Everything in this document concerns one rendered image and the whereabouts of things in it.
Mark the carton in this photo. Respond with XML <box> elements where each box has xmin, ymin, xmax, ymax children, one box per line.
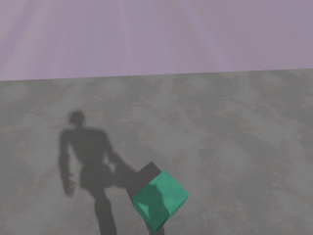
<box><xmin>132</xmin><ymin>170</ymin><xmax>189</xmax><ymax>234</ymax></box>

